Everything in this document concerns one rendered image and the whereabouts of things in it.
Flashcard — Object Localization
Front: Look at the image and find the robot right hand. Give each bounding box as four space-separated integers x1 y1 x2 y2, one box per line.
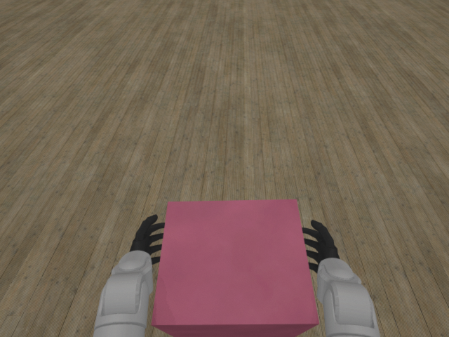
302 220 340 273

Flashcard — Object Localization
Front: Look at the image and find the robot left hand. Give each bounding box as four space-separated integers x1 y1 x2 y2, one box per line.
129 214 165 265

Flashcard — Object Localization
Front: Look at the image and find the carton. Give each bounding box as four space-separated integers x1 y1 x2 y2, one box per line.
152 199 319 337

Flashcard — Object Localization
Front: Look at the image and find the robot left forearm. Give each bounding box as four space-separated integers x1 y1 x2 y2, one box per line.
93 251 153 337

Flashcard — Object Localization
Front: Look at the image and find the robot right forearm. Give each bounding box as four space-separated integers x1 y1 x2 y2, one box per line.
316 258 380 337

